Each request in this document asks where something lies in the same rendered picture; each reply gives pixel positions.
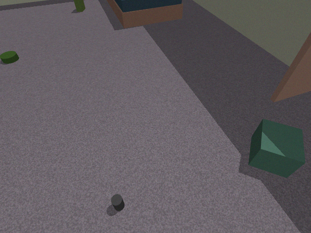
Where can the bed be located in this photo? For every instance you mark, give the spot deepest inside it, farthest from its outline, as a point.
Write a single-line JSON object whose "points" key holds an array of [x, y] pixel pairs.
{"points": [[133, 13]]}

